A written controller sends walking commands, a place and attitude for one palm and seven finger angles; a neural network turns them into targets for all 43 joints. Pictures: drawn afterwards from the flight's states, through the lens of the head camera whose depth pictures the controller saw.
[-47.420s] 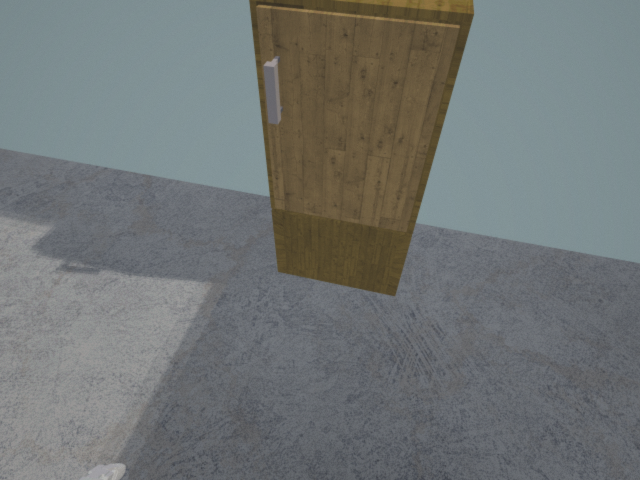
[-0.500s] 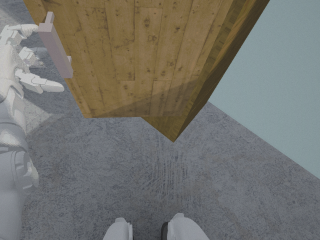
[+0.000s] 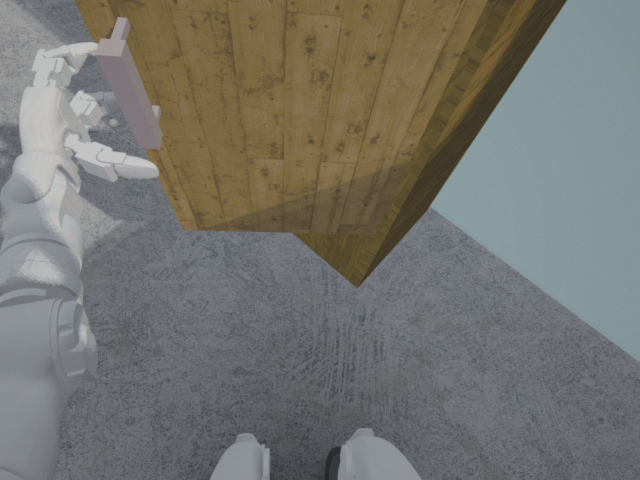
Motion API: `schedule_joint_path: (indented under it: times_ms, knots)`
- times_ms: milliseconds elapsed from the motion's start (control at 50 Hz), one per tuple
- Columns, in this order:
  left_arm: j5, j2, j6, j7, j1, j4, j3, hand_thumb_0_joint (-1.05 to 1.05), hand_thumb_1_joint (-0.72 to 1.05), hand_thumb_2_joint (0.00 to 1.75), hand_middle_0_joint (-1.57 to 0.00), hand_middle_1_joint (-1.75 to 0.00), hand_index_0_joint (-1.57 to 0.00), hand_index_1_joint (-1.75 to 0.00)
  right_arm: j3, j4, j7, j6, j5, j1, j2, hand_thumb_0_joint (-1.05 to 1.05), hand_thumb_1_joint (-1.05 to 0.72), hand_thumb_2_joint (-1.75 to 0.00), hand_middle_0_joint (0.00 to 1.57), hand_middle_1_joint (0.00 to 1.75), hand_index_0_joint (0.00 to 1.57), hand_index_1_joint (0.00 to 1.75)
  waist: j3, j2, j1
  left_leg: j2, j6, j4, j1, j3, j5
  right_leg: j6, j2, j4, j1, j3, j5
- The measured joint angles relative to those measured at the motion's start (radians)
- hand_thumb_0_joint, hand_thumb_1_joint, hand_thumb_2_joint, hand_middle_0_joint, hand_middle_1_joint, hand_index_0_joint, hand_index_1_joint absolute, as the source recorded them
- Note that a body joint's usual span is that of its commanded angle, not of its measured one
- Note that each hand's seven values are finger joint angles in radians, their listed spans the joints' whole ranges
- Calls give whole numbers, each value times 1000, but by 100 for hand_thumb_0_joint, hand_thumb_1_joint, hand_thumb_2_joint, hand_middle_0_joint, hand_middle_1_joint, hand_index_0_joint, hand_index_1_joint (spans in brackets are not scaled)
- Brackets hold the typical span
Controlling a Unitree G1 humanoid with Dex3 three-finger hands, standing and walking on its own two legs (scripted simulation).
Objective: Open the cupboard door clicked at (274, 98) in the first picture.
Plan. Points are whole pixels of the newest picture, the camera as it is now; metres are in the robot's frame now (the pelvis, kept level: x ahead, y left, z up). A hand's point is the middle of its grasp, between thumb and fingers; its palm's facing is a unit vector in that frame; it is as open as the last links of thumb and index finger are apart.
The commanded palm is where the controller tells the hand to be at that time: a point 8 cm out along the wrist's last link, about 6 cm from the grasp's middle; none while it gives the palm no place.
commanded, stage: slide the fingers in behind the handle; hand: left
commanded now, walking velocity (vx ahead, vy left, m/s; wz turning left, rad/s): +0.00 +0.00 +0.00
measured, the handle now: (137, 87) +0.57 +0.21 +0.09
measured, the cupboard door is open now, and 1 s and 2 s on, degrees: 42 43 69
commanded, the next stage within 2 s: close the thumb around the handle in 0.42 s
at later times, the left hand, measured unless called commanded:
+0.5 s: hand (150, 122) +0.51 +0.19 +0.09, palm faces +0.00 -1.00 -0.01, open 14.1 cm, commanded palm +0.49 +0.23 +0.09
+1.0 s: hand (147, 125) +0.51 +0.19 +0.09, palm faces +0.00 -1.00 -0.01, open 8.0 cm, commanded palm +0.49 +0.23 +0.09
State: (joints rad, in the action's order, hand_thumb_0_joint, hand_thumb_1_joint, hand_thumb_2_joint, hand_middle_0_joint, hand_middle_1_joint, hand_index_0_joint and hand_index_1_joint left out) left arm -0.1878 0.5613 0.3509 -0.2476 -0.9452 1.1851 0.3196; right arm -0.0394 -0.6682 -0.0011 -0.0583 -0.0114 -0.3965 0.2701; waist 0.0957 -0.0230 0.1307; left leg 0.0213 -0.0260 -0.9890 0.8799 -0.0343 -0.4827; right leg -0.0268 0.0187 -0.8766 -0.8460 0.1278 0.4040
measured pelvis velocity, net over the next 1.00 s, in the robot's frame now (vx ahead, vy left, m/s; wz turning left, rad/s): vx -0.01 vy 0.00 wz -0.04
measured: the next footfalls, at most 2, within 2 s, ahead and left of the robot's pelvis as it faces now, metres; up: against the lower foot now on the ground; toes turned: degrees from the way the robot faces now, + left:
none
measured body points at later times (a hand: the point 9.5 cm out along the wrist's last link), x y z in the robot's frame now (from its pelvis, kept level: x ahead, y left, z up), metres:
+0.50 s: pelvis +0.00 +0.00 +0.00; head +0.13 +0.01 +0.43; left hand +0.51 +0.24 +0.09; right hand -0.02 -0.26 -0.11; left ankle -0.02 +0.09 -0.68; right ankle +0.00 -0.11 -0.68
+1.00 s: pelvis -0.01 +0.00 +0.00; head +0.12 +0.01 +0.43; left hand +0.50 +0.24 +0.09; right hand -0.01 -0.27 -0.11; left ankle -0.02 +0.09 -0.68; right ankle +0.00 -0.11 -0.68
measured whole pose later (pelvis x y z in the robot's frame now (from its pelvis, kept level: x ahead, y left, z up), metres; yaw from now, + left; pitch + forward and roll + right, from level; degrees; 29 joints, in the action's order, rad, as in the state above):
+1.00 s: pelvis -0.01 +0.00 +0.00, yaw -2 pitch +20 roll -3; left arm -0.12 0.54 0.38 -0.26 -0.90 1.18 0.39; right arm -0.05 -0.62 0.01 -0.07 0.00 -0.40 0.28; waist 0.09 -0.02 0.16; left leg 0.04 -0.03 -0.97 0.85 0.02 -0.48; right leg -0.02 0.03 -0.88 -0.84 0.08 0.39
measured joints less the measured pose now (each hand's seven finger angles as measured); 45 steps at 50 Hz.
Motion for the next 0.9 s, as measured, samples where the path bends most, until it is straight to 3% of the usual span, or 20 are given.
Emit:
schedule_joint_path:
  times_ms: [100,160,200,280,600,720,900]
  knots:
    - [30,-31,10,-33,2,-8,-40,-1,-50,30,-29,-120,-7,-112,-2,-7,-5,-2,1,4,-1,0,-91,-90,20,30,20,30,1,0,1,-2,-2,2,-8,2,-1,2,-1,1,7,-2,1]
    - [41,-54,11,-28,0,-3,0,-1,-50,30,-28,-120,-14,-115,-4,7,-4,-2,2,11,-1,0,-91,-90,20,30,20,30,6,0,16,2,-4,2,-12,14,-4,3,2,-2,5,-14,1]
    - [54,-45,10,-11,2,10,43,-1,-50,30,-27,-120,-19,-116,-7,26,-4,-2,2,12,-2,0,-91,-90,20,30,20,30,7,0,28,7,-5,3,-16,25,-6,4,6,-6,1,-25,0]
    - [86,-21,18,0,20,2,60,-1,-50,30,-28,-120,-24,-118,-9,59,-6,-5,4,4,-3,0,-91,-90,20,30,20,30,3,-5,39,13,-7,5,-21,43,-7,6,12,-10,-4,-43,-2]
    - [68,-23,23,-24,66,-27,93,-1,-48,30,-28,-120,-29,-120,-5,51,5,-27,11,-30,0,0,-91,-90,20,30,20,30,1,-4,34,18,-5,29,-44,57,2,4,18,6,10,-58,-13]
    - [65,-22,23,-25,66,-23,90,-1,-32,37,-29,-122,-30,-122,-1,52,8,-24,11,-20,8,0,-91,-90,20,30,20,30,0,-2,35,18,-5,28,-46,57,4,4,18,6,13,-57,-15]
    - [64,-24,25,-17,55,-16,75,0,10,55,-32,-127,-32,-126,-2,53,10,-16,10,-7,9,0,-91,-90,20,30,20,30,0,-2,31,15,-4,23,-37,52,7,3,14,0,5,-53,-15]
